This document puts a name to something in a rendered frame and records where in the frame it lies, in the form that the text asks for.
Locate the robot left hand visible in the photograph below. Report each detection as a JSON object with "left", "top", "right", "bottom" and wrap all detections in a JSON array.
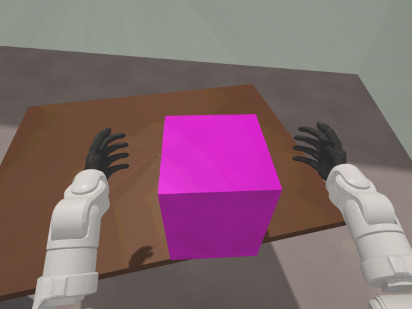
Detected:
[{"left": 84, "top": 127, "right": 129, "bottom": 181}]

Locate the robot left forearm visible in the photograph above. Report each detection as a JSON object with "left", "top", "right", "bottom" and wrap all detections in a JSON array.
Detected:
[{"left": 32, "top": 169, "right": 110, "bottom": 309}]

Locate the right robot upper arm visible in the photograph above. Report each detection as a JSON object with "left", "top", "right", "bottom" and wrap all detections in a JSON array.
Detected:
[{"left": 368, "top": 294, "right": 412, "bottom": 309}]

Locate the carton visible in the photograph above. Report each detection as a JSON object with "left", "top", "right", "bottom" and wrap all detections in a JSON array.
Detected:
[{"left": 158, "top": 114, "right": 282, "bottom": 260}]

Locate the robot right hand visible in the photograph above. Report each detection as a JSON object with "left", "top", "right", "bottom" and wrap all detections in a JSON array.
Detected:
[{"left": 292, "top": 122, "right": 347, "bottom": 181}]

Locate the robot right forearm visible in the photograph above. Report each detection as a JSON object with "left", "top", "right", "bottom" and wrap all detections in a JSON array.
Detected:
[{"left": 326, "top": 164, "right": 412, "bottom": 293}]

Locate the table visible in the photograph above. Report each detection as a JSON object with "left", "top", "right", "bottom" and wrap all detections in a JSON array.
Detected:
[{"left": 0, "top": 84, "right": 347, "bottom": 309}]

